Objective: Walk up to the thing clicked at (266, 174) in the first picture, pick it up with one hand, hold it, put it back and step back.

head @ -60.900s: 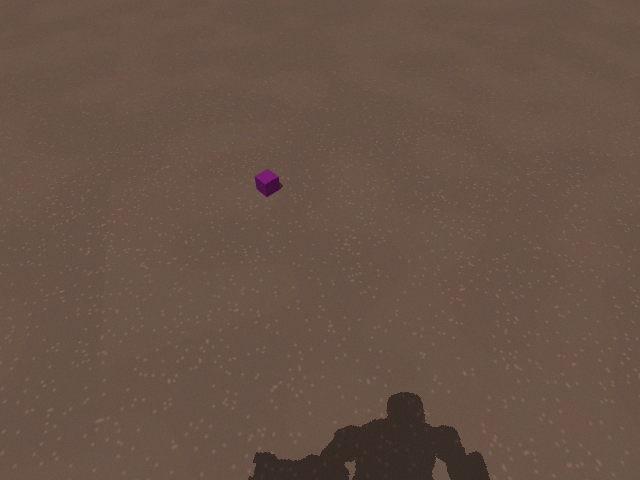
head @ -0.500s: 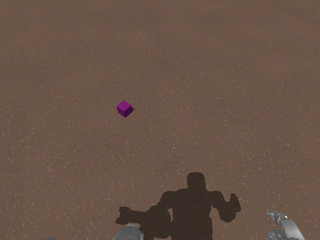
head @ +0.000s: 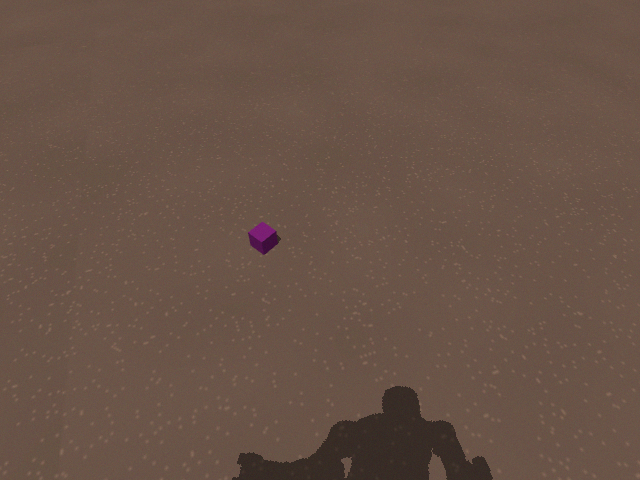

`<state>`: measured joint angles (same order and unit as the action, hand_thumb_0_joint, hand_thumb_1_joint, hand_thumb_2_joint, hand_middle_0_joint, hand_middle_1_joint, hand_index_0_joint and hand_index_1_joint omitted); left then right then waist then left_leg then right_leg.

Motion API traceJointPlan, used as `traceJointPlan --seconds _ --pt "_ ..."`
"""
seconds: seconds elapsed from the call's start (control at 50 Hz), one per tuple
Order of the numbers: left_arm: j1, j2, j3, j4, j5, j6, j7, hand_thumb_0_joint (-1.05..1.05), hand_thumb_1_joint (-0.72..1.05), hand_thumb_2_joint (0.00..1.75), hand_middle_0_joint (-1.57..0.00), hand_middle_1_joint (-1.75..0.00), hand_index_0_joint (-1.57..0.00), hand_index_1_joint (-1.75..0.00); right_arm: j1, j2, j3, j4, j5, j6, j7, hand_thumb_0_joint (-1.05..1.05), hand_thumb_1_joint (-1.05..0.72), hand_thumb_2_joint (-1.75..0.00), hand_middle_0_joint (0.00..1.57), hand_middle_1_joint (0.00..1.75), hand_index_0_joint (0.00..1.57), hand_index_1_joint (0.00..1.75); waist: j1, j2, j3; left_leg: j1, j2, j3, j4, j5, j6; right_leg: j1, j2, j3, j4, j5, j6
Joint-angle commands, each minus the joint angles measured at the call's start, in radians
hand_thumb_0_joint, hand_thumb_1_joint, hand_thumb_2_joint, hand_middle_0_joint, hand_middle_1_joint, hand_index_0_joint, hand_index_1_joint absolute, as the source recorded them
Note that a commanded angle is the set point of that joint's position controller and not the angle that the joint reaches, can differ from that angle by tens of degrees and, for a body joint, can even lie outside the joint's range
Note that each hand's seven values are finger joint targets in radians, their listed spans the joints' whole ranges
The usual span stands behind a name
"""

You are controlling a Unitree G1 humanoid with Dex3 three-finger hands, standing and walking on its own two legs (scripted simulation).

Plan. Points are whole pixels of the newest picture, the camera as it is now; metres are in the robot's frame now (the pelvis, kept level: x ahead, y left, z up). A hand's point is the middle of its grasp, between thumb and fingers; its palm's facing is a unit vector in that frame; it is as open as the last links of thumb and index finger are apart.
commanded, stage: step back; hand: left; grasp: from above
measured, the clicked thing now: (263, 238) +1.10 +0.25 -0.73
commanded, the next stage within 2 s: stand in 0.62 s
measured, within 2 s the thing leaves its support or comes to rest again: neither
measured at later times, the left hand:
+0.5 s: hand out of the picture +0.13 +0.27 -0.15, palm faces +0.06 -0.92 -0.39, open 7.4 cm
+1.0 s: hand out of the picture +0.13 +0.26 -0.14, palm faces +0.01 -0.94 -0.33, open 7.4 cm
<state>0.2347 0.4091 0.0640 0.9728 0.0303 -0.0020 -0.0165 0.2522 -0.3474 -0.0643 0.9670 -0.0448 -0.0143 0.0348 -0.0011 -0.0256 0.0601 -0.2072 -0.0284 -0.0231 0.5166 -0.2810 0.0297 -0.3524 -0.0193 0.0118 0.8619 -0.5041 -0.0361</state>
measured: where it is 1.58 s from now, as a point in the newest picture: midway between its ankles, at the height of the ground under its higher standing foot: outside the picture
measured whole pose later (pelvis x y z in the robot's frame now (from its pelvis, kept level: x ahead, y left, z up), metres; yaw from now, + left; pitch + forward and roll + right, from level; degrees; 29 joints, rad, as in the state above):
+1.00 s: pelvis +0.06 +0.01 +0.01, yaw +1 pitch -3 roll +0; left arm 0.08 0.35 0.00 1.14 0.01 -0.02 -0.01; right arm 0.04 -0.34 -0.01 1.10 -0.01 -0.02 0.01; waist 0.02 -0.01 0.06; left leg -0.12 0.01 0.00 0.36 -0.19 -0.01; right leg -0.11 -0.05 -0.04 0.36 -0.19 0.03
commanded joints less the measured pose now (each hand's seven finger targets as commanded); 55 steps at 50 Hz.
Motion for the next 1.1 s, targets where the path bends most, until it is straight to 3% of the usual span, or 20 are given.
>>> traceJointPlan --seconds 0.0,0.04,0.08,0.1,0.12,0.14,0.16,0.18,0.24,0.38,0.42,0.44,0.46,0.48,0.5,0.56,0.62,0.72,0.86,1.08 --pt "-0.053 0.171 0.046 -0.086 -0.008 -0.048 0.004 0.0 0.9 0.9 -0.2 -0.3 -0.2 -0.3 -0.037 -0.283 -0.067 -0.074 0.005 -0.032 -0.022 0.0 -0.9 -0.9 0.2 0.3 0.2 0.3 -0.022 0.196 0.015 0.033 0.244 -0.295 -0.234 -0.114 0.169 -0.107 -0.02 -0.02 -0.099 0.054 0.018" --pt "-0.034 0.154 0.048 -0.069 -0.011 -0.053 0.008 0.0 0.9 0.9 -0.2 -0.3 -0.2 -0.3 -0.075 -0.271 -0.057 -0.085 0.009 -0.022 -0.022 0.0 -0.9 -0.9 0.2 0.3 0.2 0.3 0.0 0.209 0.001 -0.056 0.22 -0.217 -0.176 -0.027 0.144 0.051 0.004 -0.045 -0.233 0.121 0.018" --pt "0.024 0.14 0.051 -0.028 -0.011 -0.061 0.021 0.0 0.9 0.9 -0.2 -0.3 -0.2 -0.3 -0.126 -0.222 -0.033 -0.095 0.023 -0.004 -0.022 0.0 -0.9 -0.9 0.2 0.3 0.2 0.3 0.054 0.171 -0.029 -0.173 0.158 -0.115 -0.034 0.017 0.082 0.261 0.041 -0.082 -0.412 0.276 0.019" --pt "0.062 0.164 0.058 -0.009 -0.007 -0.062 0.031 0.0 0.9 0.9 -0.2 -0.3 -0.2 -0.3 -0.128 -0.184 -0.017 -0.1 0.03 0.003 -0.026 0.0 -0.9 -0.9 0.2 0.3 0.2 0.3 0.079 0.111 -0.046 -0.246 0.119 -0.094 0.054 -0.042 0.05 0.359 0.022 -0.033 -0.438 0.303 0.018" --pt "0.087 0.217 0.074 -0.007 0.006 -0.067 0.04 0.0 0.9 0.9 -0.2 -0.3 -0.2 -0.3 -0.103 -0.132 -0.001 -0.109 0.036 0.004 -0.031 0.0 -0.9 -0.9 0.2 0.3 0.2 0.3 0.086 -0.05 -0.058 -0.324 0.019 -0.066 0.221 -0.137 0.013 0.379 -0.128 0.209 -0.531 0.201 -0.016" --pt "0.03 0.288 0.082 -0.037 0.012 -0.07 0.044 0.0 0.9 0.9 -0.2 -0.3 -0.2 -0.3 -0.07 -0.127 0.001 -0.103 0.032 0.013 -0.04 0.0 -0.9 -0.9 0.2 0.3 0.2 0.3 0.066 -0.12 -0.058 -0.339 -0.035 -0.092 0.331 -0.291 -0.02 0.267 -0.34 0.493 -0.652 -0.022 -0.103" --pt "-0.066 0.309 0.082 -0.062 0.013 -0.066 0.04 0.0 0.9 0.9 -0.2 -0.3 -0.2 -0.3 -0.041 -0.212 -0.027 -0.065 0.027 0.021 -0.048 0.0 -0.9 -0.9 0.2 0.3 0.2 0.3 0.043 -0.057 -0.016 -0.223 0.017 -0.131 0.41 -0.315 -0.026 0.091 -0.407 0.553 -0.653 -0.135 -0.193" --pt "-0.121 0.288 0.078 -0.077 0.009 -0.066 0.039 0.0 0.9 0.9 -0.2 -0.3 -0.2 -0.3 -0.009 -0.233 -0.035 -0.045 0.026 0.019 -0.047 0.0 -0.9 -0.9 0.2 0.3 0.2 0.3 0.016 -0.056 0.022 -0.204 0.05 -0.128 0.414 -0.289 -0.026 0.051 -0.394 0.512 -0.624 -0.078 -0.222" --pt "-0.11 0.221 0.058 -0.062 -0.004 -0.073 0.041 0.0 0.9 0.9 -0.2 -0.3 -0.2 -0.3 -0.009 -0.208 -0.022 -0.014 0.029 0.012 -0.042 0.0 -0.9 -0.9 0.2 0.3 0.2 0.3 0.016 -0.059 -0.008 -0.222 0.04 -0.132 0.372 -0.208 -0.024 0.14 -0.264 0.266 -0.543 0.237 -0.139" --pt "-0.12 0.217 0.049 -0.046 -0.018 -0.058 0.041 0.0 0.9 0.9 -0.2 -0.3 -0.2 -0.3 -0.03 -0.177 -0.017 0.006 0.019 0.003 -0.04 0.0 -0.9 -0.9 0.2 0.3 0.2 0.3 0.01 -0.139 -0.079 -0.042 0.025 0.044 0.032 -0.055 -0.03 0.159 -0.213 0.092 -0.364 0.691 -0.098" --pt "-0.149 0.187 0.036 -0.059 -0.023 -0.046 0.042 0.0 0.9 0.9 -0.2 -0.3 -0.2 -0.3 -0.013 -0.205 -0.032 0.026 0.011 -0.002 -0.045 0.0 -0.9 -0.9 0.2 0.3 0.2 0.3 -0.013 -0.087 -0.11 0.065 0.058 -0.007 -0.062 0.204 -0.006 0.106 -0.173 0.055 -0.284 0.661 -0.039" --pt "-0.144 0.158 0.027 -0.066 -0.03 -0.042 0.043 0.0 0.9 0.9 -0.2 -0.3 -0.2 -0.3 -0.025 -0.243 -0.04 0.023 0.007 -0.005 -0.049 0.0 -0.9 -0.9 0.2 0.3 0.2 0.3 -0.004 0.018 -0.143 0.091 0.16 -0.126 -0.066 0.353 0.027 0.075 -0.118 0.017 -0.221 0.57 -0.005" --pt "-0.135 0.136 0.017 -0.059 -0.04 -0.036 0.041 0.0 0.9 0.9 -0.2 -0.3 -0.2 -0.3 -0.101 -0.278 -0.038 -0.001 0.012 -0.01 -0.048 0.0 -0.9 -0.9 0.2 0.3 0.2 0.3 0.023 0.085 -0.141 0.041 0.241 -0.225 -0.092 0.316 0.087 0.074 -0.041 -0.024 -0.207 0.37 0.023" --pt "-0.145 0.15 0.02 -0.036 -0.042 -0.031 0.042 0.0 0.9 0.9 -0.2 -0.3 -0.2 -0.3 -0.155 -0.288 -0.033 -0.003 0.024 -0.008 -0.044 0.0 -0.9 -0.9 0.2 0.3 0.2 0.3 0.029 0.109 -0.129 -0.046 0.26 -0.211 -0.081 0.245 0.131 0.15 -0.012 -0.038 -0.234 0.191 0.019" --pt "-0.13 0.15 0.016 -0.016 -0.038 -0.034 0.043 0.0 0.9 0.9 -0.2 -0.3 -0.2 -0.3 -0.193 -0.267 -0.024 -0.001 0.024 -0.004 -0.04 0.0 -0.9 -0.9 0.2 0.3 0.2 0.3 0.044 0.119 -0.105 -0.086 0.25 -0.186 -0.078 0.225 0.113 0.193 -0.024 -0.028 -0.291 0.182 0.016" --pt "-0.13 0.195 0.024 0.009 -0.027 -0.049 0.04 0.0 0.9 0.9 -0.2 -0.3 -0.2 -0.3 -0.198 -0.218 -0.007 0.01 0.028 0.001 -0.041 0.0 -0.9 -0.9 0.2 0.3 0.2 0.3 0.03 0.075 -0.113 -0.089 0.144 -0.082 -0.026 0.233 0.02 0.246 -0.111 0.057 -0.377 0.432 -0.007" --pt "-0.153 0.135 -0.007 0.041 -0.028 -0.039 0.029 0.0 0.9 0.9 -0.2 -0.3 -0.2 -0.3 -0.167 -0.239 0.003 0.046 0.035 -0.022 -0.04 0.0 -0.9 -0.9 0.2 0.3 0.2 0.3 0.013 0.07 -0.129 0.034 0.179 -0.12 -0.105 0.354 0.016 0.23 -0.091 0.026 -0.379 0.498 0.01" --pt "-0.169 0.156 -0.017 0.07 -0.031 -0.037 0.029 0.0 0.9 0.9 -0.2 -0.3 -0.2 -0.3 -0.197 -0.222 0.009 0.064 0.038 -0.032 -0.043 0.0 -0.9 -0.9 0.2 0.3 0.2 0.3 0.007 0.069 -0.146 0.117 0.178 -0.088 -0.108 0.516 0.005 0.266 -0.103 0.019 -0.435 0.599 0.02" --pt "-0.186 0.153 -0.026 0.104 -0.022 -0.035 0.023 0.0 0.9 0.9 -0.2 -0.3 -0.2 -0.3 -0.247 -0.209 0.015 0.077 0.043 -0.024 -0.04 0.0 -0.9 -0.9 0.2 0.3 0.2 0.3 0.009 0.057 -0.097 0.099 0.161 -0.07 -0.193 0.322 -0.008 0.272 -0.11 0.023 -0.536 0.489 0.032" --pt "-0.194 0.154 -0.026 0.125 -0.019 -0.038 0.018 0.0 0.9 0.9 -0.2 -0.3 -0.2 -0.3 -0.244 -0.213 0.02 0.1 0.039 -0.024 -0.036 0.0 -0.9 -0.9 0.2 0.3 0.2 0.3 0.006 0.04 -0.071 0.074 0.157 -0.067 -0.255 0.188 -0.021 0.274 -0.118 0.034 -0.59 0.397 0.033"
